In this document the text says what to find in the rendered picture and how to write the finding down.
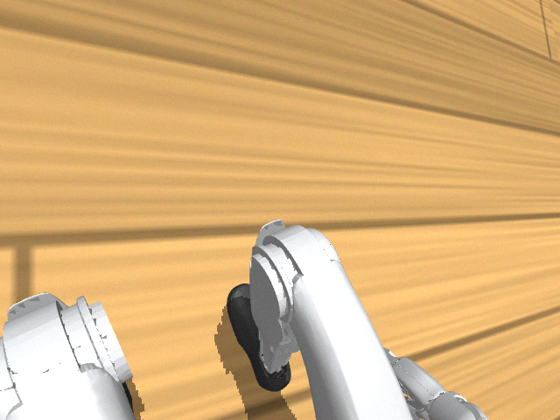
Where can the right robot arm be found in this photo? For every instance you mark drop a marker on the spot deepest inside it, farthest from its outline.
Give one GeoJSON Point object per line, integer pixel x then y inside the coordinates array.
{"type": "Point", "coordinates": [453, 406]}

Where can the right robot foot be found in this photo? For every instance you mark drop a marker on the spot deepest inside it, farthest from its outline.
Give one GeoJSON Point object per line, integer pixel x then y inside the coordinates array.
{"type": "Point", "coordinates": [246, 332]}

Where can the right robot hand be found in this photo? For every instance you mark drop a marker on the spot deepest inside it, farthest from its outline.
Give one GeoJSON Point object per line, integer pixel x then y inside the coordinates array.
{"type": "Point", "coordinates": [417, 384]}

